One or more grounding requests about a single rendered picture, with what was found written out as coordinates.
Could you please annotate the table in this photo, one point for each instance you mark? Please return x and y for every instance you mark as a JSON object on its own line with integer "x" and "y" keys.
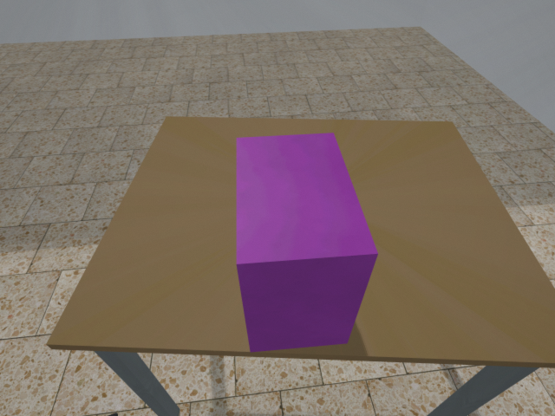
{"x": 454, "y": 281}

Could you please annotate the carton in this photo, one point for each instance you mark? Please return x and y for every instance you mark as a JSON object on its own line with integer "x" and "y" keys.
{"x": 304, "y": 250}

